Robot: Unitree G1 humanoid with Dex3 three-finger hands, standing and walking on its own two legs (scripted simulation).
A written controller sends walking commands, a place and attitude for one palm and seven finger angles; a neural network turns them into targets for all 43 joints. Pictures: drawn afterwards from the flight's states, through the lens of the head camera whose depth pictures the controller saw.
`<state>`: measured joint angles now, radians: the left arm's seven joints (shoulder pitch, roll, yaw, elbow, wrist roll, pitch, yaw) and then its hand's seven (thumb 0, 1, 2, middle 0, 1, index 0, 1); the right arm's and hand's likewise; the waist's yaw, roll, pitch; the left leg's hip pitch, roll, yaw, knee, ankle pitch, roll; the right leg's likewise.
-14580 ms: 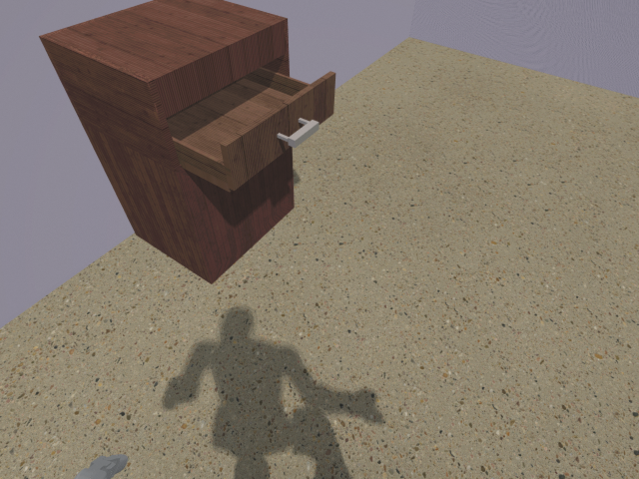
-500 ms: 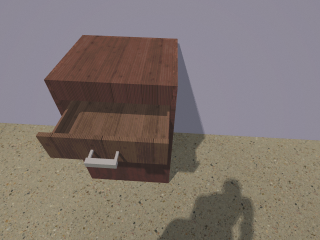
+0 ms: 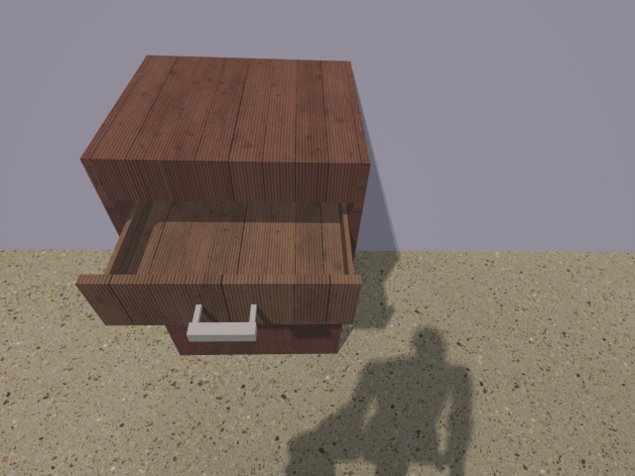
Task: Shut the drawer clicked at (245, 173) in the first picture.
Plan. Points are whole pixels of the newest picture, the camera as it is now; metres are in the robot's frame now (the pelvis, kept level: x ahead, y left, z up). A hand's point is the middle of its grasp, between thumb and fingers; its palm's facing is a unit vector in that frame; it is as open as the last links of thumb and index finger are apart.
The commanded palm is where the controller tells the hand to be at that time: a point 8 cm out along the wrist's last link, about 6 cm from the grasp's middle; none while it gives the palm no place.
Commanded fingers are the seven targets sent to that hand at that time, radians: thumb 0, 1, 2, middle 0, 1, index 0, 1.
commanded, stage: come to a stop and stand still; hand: left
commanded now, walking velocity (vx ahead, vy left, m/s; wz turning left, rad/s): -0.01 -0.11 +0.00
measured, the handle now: (224, 320) +0.39 +0.19 -0.14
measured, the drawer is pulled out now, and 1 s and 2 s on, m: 0.20 0.20 0.20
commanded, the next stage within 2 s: look again from close up in 0.66 s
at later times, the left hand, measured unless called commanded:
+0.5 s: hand out of the picture +0.02 +0.12 -0.17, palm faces +0.04 -0.98 -0.19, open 7.2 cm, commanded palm none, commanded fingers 0.00 0.90 0.90 -0.20 -0.30 -0.20 -0.30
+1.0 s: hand out of the picture +0.01 +0.12 -0.18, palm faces +0.05 -0.98 -0.18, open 7.4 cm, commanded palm none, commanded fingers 0.00 0.90 0.90 -0.20 -0.30 -0.20 -0.30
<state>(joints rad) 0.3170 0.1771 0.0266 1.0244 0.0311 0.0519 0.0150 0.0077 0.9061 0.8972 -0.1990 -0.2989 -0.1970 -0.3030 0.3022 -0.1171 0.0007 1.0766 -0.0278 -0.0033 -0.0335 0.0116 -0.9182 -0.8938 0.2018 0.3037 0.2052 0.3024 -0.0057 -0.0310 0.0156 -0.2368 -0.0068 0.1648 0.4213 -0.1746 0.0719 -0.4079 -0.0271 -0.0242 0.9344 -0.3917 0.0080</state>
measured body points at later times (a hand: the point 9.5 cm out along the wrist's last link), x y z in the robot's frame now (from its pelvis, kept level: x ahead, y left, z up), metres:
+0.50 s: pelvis +0.01 -0.05 +0.00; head +0.01 -0.05 +0.45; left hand +0.02 +0.17 -0.16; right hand -0.02 -0.25 -0.16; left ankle +0.04 +0.08 -0.74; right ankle +0.00 -0.14 -0.74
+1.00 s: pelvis +0.03 -0.04 -0.01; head +0.03 -0.04 +0.44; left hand +0.01 +0.17 -0.17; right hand +0.04 -0.26 -0.17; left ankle +0.03 +0.08 -0.74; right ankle +0.00 -0.14 -0.74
